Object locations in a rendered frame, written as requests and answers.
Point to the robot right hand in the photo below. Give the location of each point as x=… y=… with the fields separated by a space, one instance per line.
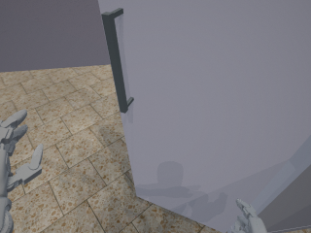
x=252 y=223

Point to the handle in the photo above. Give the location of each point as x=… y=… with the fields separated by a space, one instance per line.
x=108 y=19

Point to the robot left hand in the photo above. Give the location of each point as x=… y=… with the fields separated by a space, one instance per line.
x=10 y=134

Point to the fridge door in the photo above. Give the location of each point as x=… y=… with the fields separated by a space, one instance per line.
x=221 y=99

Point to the robot left forearm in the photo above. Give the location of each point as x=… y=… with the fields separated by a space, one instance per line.
x=6 y=220

